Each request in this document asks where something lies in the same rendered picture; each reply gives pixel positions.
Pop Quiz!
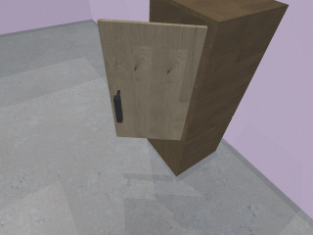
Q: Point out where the handle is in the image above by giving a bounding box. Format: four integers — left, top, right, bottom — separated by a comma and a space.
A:
113, 90, 123, 123

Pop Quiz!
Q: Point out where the cupboard door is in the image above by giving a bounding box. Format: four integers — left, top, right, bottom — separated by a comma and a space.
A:
97, 19, 207, 141

